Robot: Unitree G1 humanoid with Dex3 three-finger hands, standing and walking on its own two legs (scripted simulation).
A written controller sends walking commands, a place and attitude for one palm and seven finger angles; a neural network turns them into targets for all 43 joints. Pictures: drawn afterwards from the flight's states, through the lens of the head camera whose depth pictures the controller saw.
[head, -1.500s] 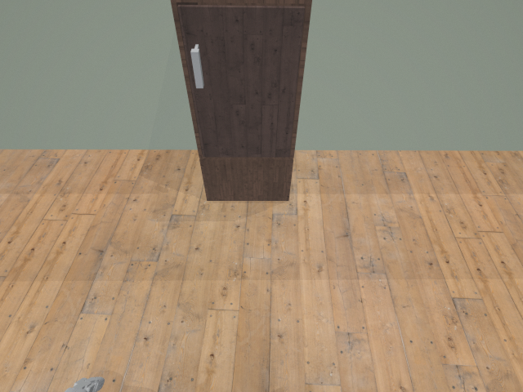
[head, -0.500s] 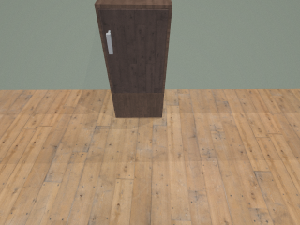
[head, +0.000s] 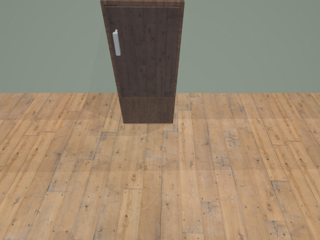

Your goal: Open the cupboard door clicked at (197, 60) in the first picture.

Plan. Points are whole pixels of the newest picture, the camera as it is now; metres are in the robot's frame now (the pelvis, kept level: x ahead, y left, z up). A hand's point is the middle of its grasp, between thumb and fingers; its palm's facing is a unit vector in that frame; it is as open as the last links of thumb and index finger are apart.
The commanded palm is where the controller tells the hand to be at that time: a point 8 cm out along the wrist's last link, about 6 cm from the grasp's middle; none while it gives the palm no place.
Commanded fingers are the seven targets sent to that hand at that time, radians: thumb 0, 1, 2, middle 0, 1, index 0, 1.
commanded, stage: walk to a spot facing it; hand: left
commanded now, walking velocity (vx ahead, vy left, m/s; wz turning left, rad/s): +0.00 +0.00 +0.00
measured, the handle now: (117, 42) +1.08 +0.30 -0.03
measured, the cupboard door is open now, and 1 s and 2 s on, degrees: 0 0 0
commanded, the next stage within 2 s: take the last steps up to it in 0.54 s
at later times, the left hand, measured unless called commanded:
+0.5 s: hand out of the picture +0.04 +0.23 -0.19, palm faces +0.10 -0.99 -0.14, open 7.4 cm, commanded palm none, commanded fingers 0.00 0.90 0.90 -0.20 -0.30 -0.20 -0.30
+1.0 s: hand (101, 184) +0.33 +0.23 -0.19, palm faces +0.13 -0.97 -0.20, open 7.2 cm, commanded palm none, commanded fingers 0.00 0.90 0.90 -0.20 -0.30 -0.20 -0.30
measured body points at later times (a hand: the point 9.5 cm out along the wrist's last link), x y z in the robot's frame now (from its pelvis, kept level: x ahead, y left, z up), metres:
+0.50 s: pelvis +0.09 +0.06 -0.01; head +0.09 +0.09 +0.44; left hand +0.03 +0.28 -0.18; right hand +0.05 -0.17 -0.15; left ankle +0.04 +0.12 -0.75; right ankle +0.06 -0.08 -0.67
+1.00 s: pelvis +0.27 +0.05 -0.02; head +0.29 +0.05 +0.43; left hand +0.32 +0.28 -0.17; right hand +0.25 -0.17 -0.18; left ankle +0.18 +0.15 -0.66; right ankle +0.34 -0.03 -0.75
